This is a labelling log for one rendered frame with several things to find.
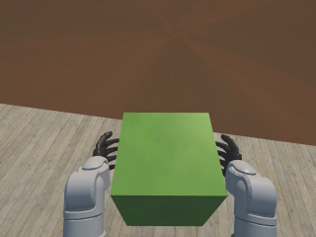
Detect right robot hand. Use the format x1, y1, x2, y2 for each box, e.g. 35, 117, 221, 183
215, 134, 242, 177

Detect robot left forearm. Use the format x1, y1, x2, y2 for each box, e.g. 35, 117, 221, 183
62, 156, 111, 237

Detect robot right forearm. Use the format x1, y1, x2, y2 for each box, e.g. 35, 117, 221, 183
225, 160, 277, 237

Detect left robot hand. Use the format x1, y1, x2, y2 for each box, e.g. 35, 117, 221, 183
93, 131, 119, 171

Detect carton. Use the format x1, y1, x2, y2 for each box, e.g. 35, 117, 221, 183
110, 113, 228, 226

